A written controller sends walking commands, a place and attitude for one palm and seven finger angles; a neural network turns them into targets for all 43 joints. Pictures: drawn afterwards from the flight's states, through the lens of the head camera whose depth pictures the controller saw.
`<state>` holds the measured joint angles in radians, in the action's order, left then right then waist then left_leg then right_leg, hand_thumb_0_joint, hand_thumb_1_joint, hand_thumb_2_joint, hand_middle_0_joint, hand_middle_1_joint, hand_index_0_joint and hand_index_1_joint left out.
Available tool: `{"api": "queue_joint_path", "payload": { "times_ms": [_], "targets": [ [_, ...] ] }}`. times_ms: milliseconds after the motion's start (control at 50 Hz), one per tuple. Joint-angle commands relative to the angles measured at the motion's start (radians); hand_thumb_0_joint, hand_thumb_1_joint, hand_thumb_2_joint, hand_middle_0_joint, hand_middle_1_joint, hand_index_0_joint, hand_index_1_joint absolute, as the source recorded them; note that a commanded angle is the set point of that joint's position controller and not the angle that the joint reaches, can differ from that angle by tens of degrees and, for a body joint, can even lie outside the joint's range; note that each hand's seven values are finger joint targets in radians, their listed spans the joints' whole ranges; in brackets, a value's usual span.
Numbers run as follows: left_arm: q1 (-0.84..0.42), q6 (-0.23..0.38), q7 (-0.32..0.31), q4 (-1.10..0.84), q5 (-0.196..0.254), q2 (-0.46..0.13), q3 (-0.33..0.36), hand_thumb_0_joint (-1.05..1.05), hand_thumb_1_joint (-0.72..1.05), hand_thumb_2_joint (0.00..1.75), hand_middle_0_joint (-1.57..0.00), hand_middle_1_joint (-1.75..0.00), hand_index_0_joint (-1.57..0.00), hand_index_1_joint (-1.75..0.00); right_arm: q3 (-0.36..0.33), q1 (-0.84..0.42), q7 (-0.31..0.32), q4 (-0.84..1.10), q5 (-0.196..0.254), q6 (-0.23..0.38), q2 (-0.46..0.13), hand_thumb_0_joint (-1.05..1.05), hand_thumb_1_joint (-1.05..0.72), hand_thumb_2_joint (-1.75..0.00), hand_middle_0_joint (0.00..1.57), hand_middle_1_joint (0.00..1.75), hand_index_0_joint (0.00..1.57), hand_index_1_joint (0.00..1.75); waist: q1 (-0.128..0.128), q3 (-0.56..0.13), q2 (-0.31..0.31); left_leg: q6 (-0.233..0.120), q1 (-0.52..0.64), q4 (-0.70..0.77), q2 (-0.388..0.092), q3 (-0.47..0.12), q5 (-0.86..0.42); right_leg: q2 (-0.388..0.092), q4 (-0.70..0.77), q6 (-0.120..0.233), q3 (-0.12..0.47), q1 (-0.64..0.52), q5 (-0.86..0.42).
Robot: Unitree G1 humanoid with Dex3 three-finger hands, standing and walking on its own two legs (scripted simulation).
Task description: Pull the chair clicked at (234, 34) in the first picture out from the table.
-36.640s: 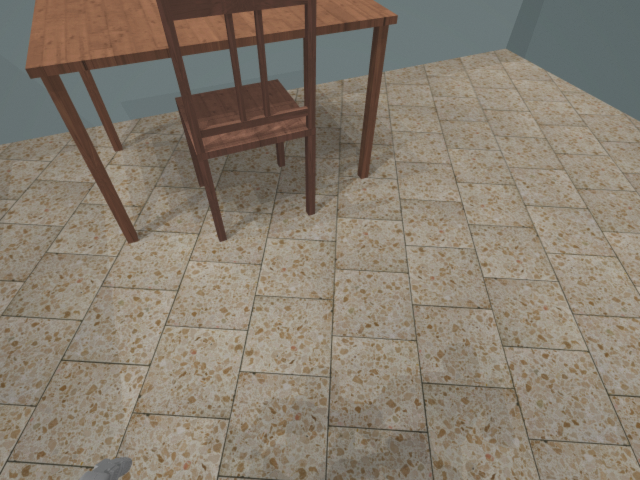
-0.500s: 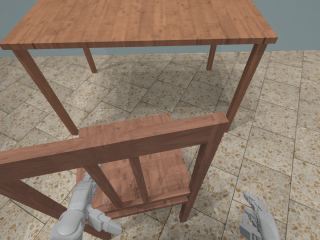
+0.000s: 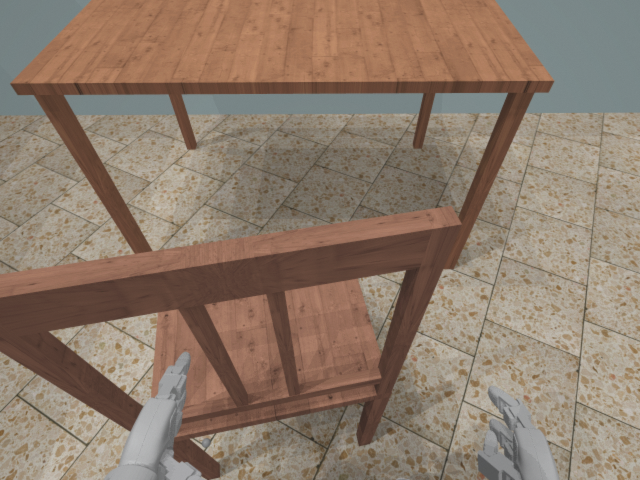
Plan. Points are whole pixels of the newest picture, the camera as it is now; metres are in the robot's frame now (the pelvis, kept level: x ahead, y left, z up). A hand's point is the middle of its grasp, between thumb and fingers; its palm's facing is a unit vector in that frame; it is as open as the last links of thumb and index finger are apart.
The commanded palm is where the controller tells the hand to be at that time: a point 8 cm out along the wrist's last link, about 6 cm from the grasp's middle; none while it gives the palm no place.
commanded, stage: draw the fingers out of the gap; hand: left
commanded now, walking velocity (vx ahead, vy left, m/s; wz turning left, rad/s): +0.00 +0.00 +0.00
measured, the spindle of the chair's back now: (221, 362) +0.28 +0.14 -0.02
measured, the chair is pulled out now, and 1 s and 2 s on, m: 0.49 0.49 0.49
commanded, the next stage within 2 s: draw the hand back to the body in 0.34 s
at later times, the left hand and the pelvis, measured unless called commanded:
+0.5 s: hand out of the picture +0.12 +0.13 -0.02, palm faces -0.03 -0.99 -0.14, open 17.5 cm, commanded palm +0.09 +0.20 +0.01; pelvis +0.00 +0.00 -0.01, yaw +0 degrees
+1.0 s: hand (125, 449) +0.15 +0.18 +0.09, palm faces +0.06 -0.98 -0.18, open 17.3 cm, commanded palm +0.11 +0.24 +0.10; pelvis -0.01 +0.00 -0.01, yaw +0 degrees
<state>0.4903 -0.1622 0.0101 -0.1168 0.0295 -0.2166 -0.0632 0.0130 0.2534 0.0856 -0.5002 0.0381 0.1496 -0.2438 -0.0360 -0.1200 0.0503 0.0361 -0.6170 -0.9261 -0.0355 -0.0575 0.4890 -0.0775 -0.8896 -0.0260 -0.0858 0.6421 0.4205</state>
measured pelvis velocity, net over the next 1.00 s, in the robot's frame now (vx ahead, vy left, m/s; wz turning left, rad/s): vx -0.01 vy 0.00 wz -0.01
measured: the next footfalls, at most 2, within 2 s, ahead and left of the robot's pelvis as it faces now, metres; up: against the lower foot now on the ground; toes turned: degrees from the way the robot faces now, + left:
none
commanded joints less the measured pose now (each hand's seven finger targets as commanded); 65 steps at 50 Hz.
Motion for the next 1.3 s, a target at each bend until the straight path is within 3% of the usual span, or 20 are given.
{"api": "queue_joint_path", "payload": {
  "times_ms": [0,60,140,260,440,460,480,540,600,720,840,940,960,980,1000,1020,1060,1140,1260,1280],
  "targets": [
    [0.053,0.063,-0.024,-0.251,-0.009,-0.071,0.038,0.00,-0.55,0.20,0.00,0.00,0.00,0.00,-0.055,-0.090,0.011,0.175,0.000,0.059,-0.109,0.00,-0.90,-0.90,0.20,0.30,0.20,0.30,0.003,-0.127,-0.011,-0.048,0.041,0.144,0.035,0.014,-0.246,0.037,0.114,0.040,-0.012,-0.118,-0.151],
    [0.067,0.055,-0.027,-0.261,-0.012,-0.058,0.018,0.00,-0.55,0.20,0.00,0.00,0.00,0.00,-0.053,-0.091,0.014,0.184,-0.001,0.057,-0.108,0.00,-0.90,-0.90,0.20,0.30,0.20,0.30,-0.007,-0.099,-0.059,-0.052,0.010,0.138,0.038,0.011,-0.207,0.040,0.116,0.037,-0.011,-0.101,-0.113],
    [0.105,0.048,-0.025,-0.281,-0.013,-0.089,0.046,0.00,-0.55,0.20,0.00,0.00,0.00,0.00,-0.054,-0.101,0.020,0.194,0.000,0.054,-0.107,0.00,-0.90,-0.90,0.20,0.30,0.20,0.30,0.004,-0.087,-0.050,-0.054,-0.019,0.127,0.041,0.011,-0.164,0.040,0.119,0.040,0.001,-0.092,-0.059],
    [0.189,0.062,-0.012,-0.355,-0.009,-0.064,0.021,0.00,-0.55,0.20,0.00,0.00,0.00,0.00,-0.057,-0.094,0.025,0.207,0.002,0.059,-0.091,0.00,-0.90,-0.90,0.20,0.30,0.20,0.30,0.008,-0.117,-0.010,-0.055,-0.012,0.104,0.045,0.017,-0.195,0.040,0.098,0.041,0.001,-0.094,-0.095],
    [0.383,0.067,0.006,-0.391,-0.026,-0.066,0.026,0.00,-0.55,0.20,0.00,0.00,0.00,0.00,-0.082,-0.103,0.027,0.219,0.006,0.041,-0.073,0.00,-0.90,-0.90,0.20,0.30,0.20,0.30,0.025,-0.110,-0.050,-0.059,-0.049,0.066,0.044,0.017,-0.239,0.044,0.063,0.045,0.004,-0.085,-0.160],
    [0.285,0.186,0.017,-0.526,0.117,0.020,0.043,0.00,-0.55,0.20,0.00,0.00,0.00,0.00,-0.073,-0.084,0.027,0.214,0.006,0.070,-0.066,0.00,-0.90,-0.90,0.20,0.30,0.20,0.30,0.012,-0.106,-0.090,-0.053,-0.056,0.034,0.053,0.015,-0.252,0.054,0.056,0.041,-0.023,-0.059,-0.190],
    [0.337,0.233,0.022,-0.453,0.114,-0.043,0.099,0.00,-0.55,0.20,0.00,0.00,0.00,0.00,-0.084,-0.082,0.029,0.176,0.008,0.081,-0.066,0.00,-0.90,-0.90,0.20,0.30,0.20,0.30,0.027,-0.117,-0.086,-0.052,-0.063,0.018,0.050,0.021,-0.248,0.055,0.051,0.044,-0.007,-0.068,-0.187],
    [0.314,0.316,0.028,-0.528,0.135,-0.101,0.168,0.00,-0.55,0.20,0.00,0.00,0.00,0.00,-0.088,-0.065,0.032,0.156,0.014,0.098,-0.065,0.00,-0.90,-0.90,0.20,0.30,0.20,0.30,0.036,-0.160,-0.018,-0.049,-0.038,0.014,0.049,0.022,-0.287,0.056,0.033,0.052,-0.001,-0.087,-0.217],
    [0.340,0.399,0.058,-0.511,0.151,-0.045,0.136,0.00,-0.55,0.20,0.00,0.00,0.00,0.00,-0.088,-0.080,0.017,0.133,0.021,0.112,-0.051,0.00,-0.90,-0.90,0.20,0.30,0.20,0.30,0.037,-0.135,0.031,-0.043,-0.034,0.011,0.046,0.023,-0.304,0.054,0.018,0.050,-0.009,-0.059,-0.220],
    [0.298,0.557,0.174,-0.416,0.200,-0.070,0.168,0.00,-0.55,0.20,0.00,0.00,0.00,0.00,-0.096,-0.129,-0.017,0.115,0.028,0.129,-0.073,0.00,-0.90,-0.90,0.20,0.30,0.20,0.30,0.029,-0.098,-0.075,-0.039,-0.111,-0.018,0.035,0.009,-0.213,0.052,0.013,0.043,0.017,-0.026,-0.124],
    [0.303,0.452,0.171,-0.507,0.242,-0.168,0.321,0.00,-0.55,0.20,0.00,0.00,0.00,0.00,-0.086,-0.161,0.004,0.167,0.051,0.112,-0.065,0.00,-0.90,-0.90,0.20,0.30,0.20,0.30,0.076,-0.157,-0.001,-0.042,-0.043,0.053,0.038,0.012,-0.160,0.046,0.069,0.048,0.038,-0.139,-0.045],
    [0.221,0.423,0.144,-0.560,0.279,-0.157,0.332,0.00,-0.37,0.29,-0.02,-0.04,-0.02,-0.04,-0.066,-0.142,0.023,0.146,0.056,0.137,-0.067,0.00,-0.90,-0.90,0.20,0.30,0.20,0.30,0.056,-0.097,-0.018,-0.044,0.005,0.092,0.030,0.001,-0.182,0.052,0.125,0.045,0.028,-0.155,-0.065],
    [0.295,0.319,-0.004,-0.543,0.085,-0.330,0.370,0.00,-0.33,0.31,-0.03,-0.05,-0.03,-0.05,-0.063,-0.130,0.043,0.139,0.027,0.078,-0.056,0.00,-0.90,-0.90,0.20,0.30,0.20,0.30,0.125,-0.131,0.004,-0.037,0.084,0.129,0.005,0.012,-0.203,0.021,0.168,0.063,0.068,-0.234,-0.102],
    [0.275,0.279,-0.059,-0.622,0.069,-0.220,0.296,0.00,-0.30,0.32,-0.04,-0.05,-0.04,-0.05,-0.051,-0.122,0.048,0.167,0.021,0.059,-0.045,0.00,-0.90,-0.90,0.20,0.30,0.20,0.30,0.091,-0.078,0.020,-0.035,0.106,0.152,0.013,0.017,-0.204,0.010,0.193,0.057,0.048,-0.230,-0.134],
    [0.269,0.253,-0.087,-0.581,0.058,-0.193,0.276,0.00,-0.26,0.34,-0.04,-0.06,-0.04,-0.06,-0.051,-0.122,0.050,0.158,0.021,0.050,-0.045,0.00,-0.90,-0.90,0.20,0.30,0.20,0.30,0.082,-0.032,-0.017,-0.032,0.110,0.167,0.008,0.012,-0.193,0.010,0.210,0.053,0.033,-0.221,-0.128],
    [0.253,0.238,-0.106,-0.568,0.044,-0.162,0.250,0.00,-0.22,0.36,-0.04,-0.07,-0.04,-0.07,-0.046,-0.135,0.052,0.153,0.018,0.038,-0.047,0.00,-0.90,-0.90,0.20,0.30,0.20,0.30,0.078,0.017,0.010,-0.035,0.124,0.183,0.005,0.016,-0.180,0.011,0.230,0.053,0.027,-0.215,-0.109],
    [0.214,0.216,-0.137,-0.537,0.027,-0.181,0.259,0.00,-0.15,0.39,-0.05,-0.08,-0.05,-0.08,-0.038,-0.141,0.057,0.137,0.014,0.018,-0.054,0.00,-0.90,-0.90,0.20,0.30,0.20,0.30,0.075,0.067,-0.014,-0.043,0.155,0.211,0.004,0.012,-0.178,0.016,0.274,0.053,0.023,-0.227,-0.097],
    [0.144,0.220,-0.176,-0.576,0.014,-0.305,0.377,0.00,-0.01,0.46,-0.07,-0.11,-0.07,-0.11,-0.027,-0.165,0.066,0.121,0.007,0.011,-0.065,0.00,-0.90,-0.90,0.20,0.30,0.20,0.30,0.097,0.068,-0.004,-0.041,0.229,0.287,0.003,0.006,-0.186,0.021,0.323,0.063,0.027,-0.308,-0.110],
    [0.050,0.240,-0.195,-0.645,0.013,-0.328,0.413,0.00,0.21,0.57,-0.10,-0.16,-0.10,-0.16,-0.004,-0.176,0.057,0.090,0.000,0.042,-0.063,0.00,-0.90,-0.90,0.20,0.30,0.20,0.30,0.097,0.058,0.122,-0.033,0.338,0.371,0.009,0.006,-0.249,0.022,0.369,0.068,0.028,-0.400,-0.180],
    [0.041,0.239,-0.200,-0.640,0.017,-0.344,0.433,0.00,0.25,0.58,-0.11,-0.16,-0.11,-0.16,-0.005,-0.174,0.057,0.079,-0.001,0.048,-0.064,0.00,-0.90,-0.90,0.20,0.30,0.20,0.30,0.098,0.058,0.104,-0.033,0.352,0.384,0.006,0.005,-0.260,0.024,0.376,0.068,0.027,-0.412,-0.196]
  ]
}}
